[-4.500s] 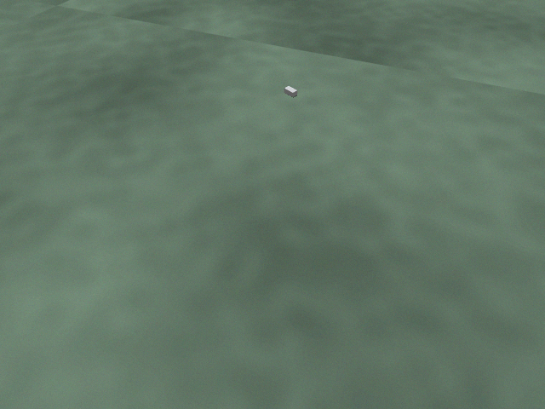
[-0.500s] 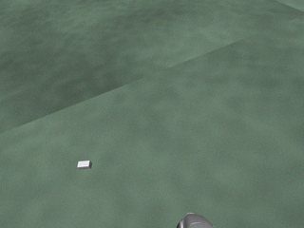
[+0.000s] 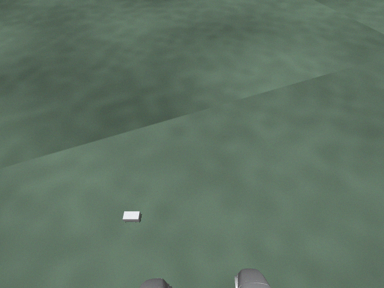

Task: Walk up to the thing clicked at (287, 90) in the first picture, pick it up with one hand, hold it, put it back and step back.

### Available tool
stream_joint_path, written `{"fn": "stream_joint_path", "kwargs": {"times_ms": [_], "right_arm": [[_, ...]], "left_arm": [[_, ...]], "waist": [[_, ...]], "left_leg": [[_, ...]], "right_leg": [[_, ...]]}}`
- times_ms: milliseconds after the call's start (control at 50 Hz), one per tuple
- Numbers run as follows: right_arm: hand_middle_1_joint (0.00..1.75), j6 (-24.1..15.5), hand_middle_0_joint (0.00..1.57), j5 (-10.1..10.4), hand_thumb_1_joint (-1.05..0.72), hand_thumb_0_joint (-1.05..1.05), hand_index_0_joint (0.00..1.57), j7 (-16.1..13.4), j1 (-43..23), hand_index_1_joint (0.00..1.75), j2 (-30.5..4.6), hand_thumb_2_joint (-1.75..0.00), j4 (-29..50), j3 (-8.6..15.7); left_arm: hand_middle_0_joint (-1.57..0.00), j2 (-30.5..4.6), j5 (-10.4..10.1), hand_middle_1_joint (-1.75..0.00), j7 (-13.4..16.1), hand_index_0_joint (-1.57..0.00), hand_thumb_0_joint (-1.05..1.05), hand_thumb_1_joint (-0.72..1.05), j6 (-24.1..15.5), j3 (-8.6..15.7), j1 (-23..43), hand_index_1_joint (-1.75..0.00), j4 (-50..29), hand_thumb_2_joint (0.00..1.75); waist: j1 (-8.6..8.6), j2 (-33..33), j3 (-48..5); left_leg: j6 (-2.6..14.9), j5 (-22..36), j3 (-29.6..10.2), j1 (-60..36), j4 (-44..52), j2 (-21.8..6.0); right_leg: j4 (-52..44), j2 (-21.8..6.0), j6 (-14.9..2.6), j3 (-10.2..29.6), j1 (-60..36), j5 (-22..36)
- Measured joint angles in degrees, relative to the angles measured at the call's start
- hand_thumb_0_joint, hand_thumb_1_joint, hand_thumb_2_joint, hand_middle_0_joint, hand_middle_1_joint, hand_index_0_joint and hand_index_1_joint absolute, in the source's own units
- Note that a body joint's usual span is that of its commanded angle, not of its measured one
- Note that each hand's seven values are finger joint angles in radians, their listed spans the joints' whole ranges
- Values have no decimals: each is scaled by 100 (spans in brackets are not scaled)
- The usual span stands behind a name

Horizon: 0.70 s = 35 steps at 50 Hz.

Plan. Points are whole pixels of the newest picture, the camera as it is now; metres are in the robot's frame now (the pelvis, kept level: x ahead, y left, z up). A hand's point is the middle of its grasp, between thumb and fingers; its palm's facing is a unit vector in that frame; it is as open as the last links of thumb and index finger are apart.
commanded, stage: walk up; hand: left
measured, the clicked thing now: (131, 216) +0.57 +0.35 -0.71
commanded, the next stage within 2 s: none
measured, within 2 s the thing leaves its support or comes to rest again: neither
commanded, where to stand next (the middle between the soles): +0.18 +0.13 m, yaw -3 degrees
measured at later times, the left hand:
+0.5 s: hand out of the picture +0.14 +0.41 -0.08, palm faces -0.01 -0.84 -0.54, open 7.4 cm
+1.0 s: hand (33, 259) +0.21 +0.41 -0.14, palm faces -0.11 -0.91 -0.39, open 7.4 cm
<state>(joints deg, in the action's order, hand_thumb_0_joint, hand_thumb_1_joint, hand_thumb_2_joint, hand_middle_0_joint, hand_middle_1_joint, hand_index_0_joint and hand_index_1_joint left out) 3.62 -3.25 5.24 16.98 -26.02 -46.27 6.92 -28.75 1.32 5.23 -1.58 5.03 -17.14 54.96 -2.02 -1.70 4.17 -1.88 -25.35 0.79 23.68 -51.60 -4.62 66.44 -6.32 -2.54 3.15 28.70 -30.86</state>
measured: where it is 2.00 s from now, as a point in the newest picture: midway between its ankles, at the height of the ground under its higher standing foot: outside the picture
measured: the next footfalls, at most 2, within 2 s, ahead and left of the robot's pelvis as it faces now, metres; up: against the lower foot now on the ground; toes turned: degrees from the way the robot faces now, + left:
right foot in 0.24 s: +0.18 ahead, -0.04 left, +0.00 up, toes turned -6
left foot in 0.58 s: +0.20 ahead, +0.25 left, +0.00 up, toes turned -4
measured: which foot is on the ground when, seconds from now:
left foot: down 0.00-0.24, up 0.26-0.56, down 0.58-1.00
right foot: up 0.00-0.22, down 0.24-0.60, up 0.62-0.92, down 0.94-1.00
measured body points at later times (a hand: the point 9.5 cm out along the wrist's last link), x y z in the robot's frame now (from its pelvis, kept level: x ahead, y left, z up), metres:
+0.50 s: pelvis +0.10 +0.11 +0.02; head +0.12 +0.07 +0.47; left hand +0.14 +0.45 -0.04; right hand +0.17 -0.21 -0.12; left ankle +0.15 +0.29 -0.66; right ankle +0.14 -0.03 -0.69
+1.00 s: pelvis +0.11 +0.14 +0.01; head +0.17 +0.14 +0.45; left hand +0.22 +0.46 -0.11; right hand +0.17 -0.21 -0.10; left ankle +0.18 +0.31 -0.69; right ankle +0.09 +0.03 -0.69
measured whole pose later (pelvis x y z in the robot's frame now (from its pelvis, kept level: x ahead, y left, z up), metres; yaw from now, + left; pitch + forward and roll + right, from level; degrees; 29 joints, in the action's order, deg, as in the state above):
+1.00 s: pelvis +0.11 +0.14 +0.01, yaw -4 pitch -1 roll -1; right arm -1.1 -0.4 -3.1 11.2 -25.6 -51.5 2.8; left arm -22.3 2.2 -1.2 1.2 4.3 -9.4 52.8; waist -0.8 -1.4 8.4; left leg -1.1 -21.8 -1.3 27.8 -50.0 -6.7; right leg 46.9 0.1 -0.7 -2.3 19.3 -26.5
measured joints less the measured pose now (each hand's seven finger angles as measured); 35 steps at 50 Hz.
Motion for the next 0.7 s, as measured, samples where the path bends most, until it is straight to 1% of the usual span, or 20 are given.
{"fn": "stream_joint_path", "kwargs": {"times_ms": [40, 60, 120, 180, 200, 240, 260, 300, 320, 360, 400, 460, 520, 560, 580, 600, 620, 640, 680, 700], "right_arm": [[29, 3, 21, -6, -91, 1, 20, -46, 129, 30, 127, -90, -43, -89], [29, -18, 21, -5, -91, 1, 20, -68, 201, 30, 168, -90, -42, -125], [29, -95, 21, 6, -91, 1, 20, -95, 376, 30, 173, -90, -31, -183], [30, -107, 21, -1, -91, 1, 20, -113, 492, 30, 126, -90, 27, -203], [30, -86, 21, 1, -91, 1, 20, -117, 512, 30, 103, -90, 48, -208], [30, -29, 21, 35, -91, 1, 20, -125, 544, 30, 78, -90, 98, -222], [30, -1, 21, 68, -91, 1, 20, -146, 485, 30, 83, -90, 84, -223], [30, 69, 21, 94, -91, 1, 20, -191, 376, 30, 149, -90, 63, -240], [29, 101, 21, 82, -91, 1, 20, -198, 343, 30, 180, -90, 55, -249], [29, 119, 21, 67, -91, 1, 20, -180, 256, 30, 189, -90, 23, -255], [29, 79, 21, 81, -91, 1, 20, -176, 160, 30, 133, -90, 8, -245], [29, -24, 21, 144, -91, 1, 20, -211, 5, 30, 40, -90, -30, -209], [29, -133, 21, 237, -91, 1, 20, -251, -123, 30, 13, -90, -170, -209], [29, -223, 21, 266, -91, 1, 20, -290, -177, 30, 6, -90, -276, -222], [29, -278, 21, 263, -91, 1, 20, -335, -221, 30, 31, -90, -344, -219], [29, -320, 21, 244, -91, 1, 20, -391, -294, 30, 105, -90, -421, -226], [29, -359, 21, 209, -91, 1, 20, -432, -337, 30, 165, -90, -461, -259], [29, -386, 21, 206, -91, 1, 20, -453, -359, 30, 211, -90, -483, -312], [29, -400, 21, 208, -91, 1, 20, -476, -409, 30, 323, -90, -539, -408], [29, -405, 21, 198, -91, 1, 20, -490, -441, 30, 392, -90, -565, -452]], "left_arm": [[-20, 73, -91, -30, -43, -20, 1, 91, -52, -68, 46, -30, 70, 90], [-20, 122, -127, -30, -79, -20, 1, 91, -107, -95, 58, -30, 68, 90], [-20, 320, -170, -30, -196, -20, 1, 91, -249, -184, 128, -30, 10, 90], [-21, 508, -165, -30, -248, -20, 1, 90, -322, -257, 184, -30, -124, 90], [-21, 564, -166, -30, -251, -21, 1, 90, -355, -277, 185, -30, -175, 90], [-21, 616, -146, -30, -226, -21, 1, 90, -465, -289, 130, -30, -319, 90], [-21, 649, -113, -30, -189, -21, 1, 90, -500, -271, 124, -30, -383, 90], [-21, 668, -70, -30, -148, -21, 0, 90, -449, -288, 121, -30, -459, 90], [-21, 668, -69, -30, -139, -21, 0, 90, -406, -302, 121, -30, -464, 90], [-21, 682, -58, -30, -133, -21, 0, 90, -349, -302, 89, -30, -476, 90], [-21, 692, -46, -30, -155, -21, 0, 90, -351, -301, 8, -30, -505, 90], [-21, 647, -7, -30, -234, -21, 1, 90, -343, -277, -87, -30, -518, 90], [-21, 537, 42, -30, -337, -21, 1, 90, -252, -232, -73, -30, -495, 90], [-21, 441, 23, -30, -400, -21, 1, 90, -140, -223, -19, -30, -489, 90], [-21, 389, 9, -30, -418, -21, 1, 90, -67, -211, 34, -30, -471, 90], [-21, 342, -13, -30, -417, -21, 1, 90, 23, -187, 119, -30, -422, 90], [-21, 336, -48, -30, -408, -20, 1, 90, 116, -170, 187, -30, -371, 90], [-20, 353, -80, -30, -398, -20, 1, 90, 198, -173, 239, -30, -314, 90], [-20, 366, -95, -30, -421, -20, 1, 91, 291, -199, 365, -30, -183, 90], [-20, 352, -102, -30, -444, -20, 1, 91, 304, -196, 419, -30, -144, 90]], "waist": [[-111, 53, -52], [-144, 78, -58], [-224, 37, 32], [-263, -62, 159], [-262, -119, 191], [-190, -215, 235], [-119, -316, 315], [-21, -436, 383], [14, -462, 356], [77, -514, 280], [152, -567, 209], [260, -562, 170], [343, -430, 128], [392, -300, 109], [395, -171, 126], [417, 43, 196], [431, 169, 220], [389, 201, 196], [254, 227, 138], [238, 293, 126]], "left_leg": [[133, 94, 53, -192, 335, 76], [180, 154, 101, -297, 516, 128], [317, 245, 211, -575, 901, 289], [426, 200, 323, -765, 1054, 451], [448, 142, 354, -799, 1031, 484], [495, -62, 413, -751, 697, 524], [506, -140, 314, -645, 300, 512], [457, -415, -26, -335, -584, 628], [424, -482, -97, -160, -954, 646], [351, -404, -209, 166, -1420, 587], [299, -166, -371, 397, -1458, 474], [217, 145, -534, 522, -1021, 264], [154, 418, -420, 281, 111, 52], [115, 835, -287, -28, 822, 33], [-4, 894, -207, -116, 923, 108], [-65, 804, -70, -140, 804, 233], [-77, 691, 20, -121, 659, 280], [-57, 597, 16, -61, 532, 263], [21, 527, -94, 38, 446, 210], [38, 539, -96, 48, 484, 190]], "right_leg": [[348, 231, 1, -272, 227, 242], [291, 283, 2, -413, 301, 346], [-469, 350, 66, -791, 289, 383], [-1315, 441, 57, -932, 125, 507], [-1707, 484, 40, -959, -7, 748], [-2583, 558, -3, -962, -374, 1650], [-2514, 616, -61, -957, -395, 1707], [-2351, 615, -93, -962, -469, 1509], [-2358, 566, -97, -966, -537, 1444], [-2486, 457, -66, -958, -701, 1403], [-2650, 363, 42, -902, -843, 1436], [-2732, 205, 176, -755, -956, 1422], [-2552, 28, 273, -610, -917, 1265], [-2196, -83, 316, -494, -788, 1037], [-1938, -182, 319, -403, -694, 884], [-1695, -311, 248, -239, -617, 746], [-1509, -271, 179, -30, -544, 628], [-1332, -110, 140, 90, -486, 416], [-1010, 152, 120, 8, -415, 154], [-912, 235, 107, -33, -385, 140]]}}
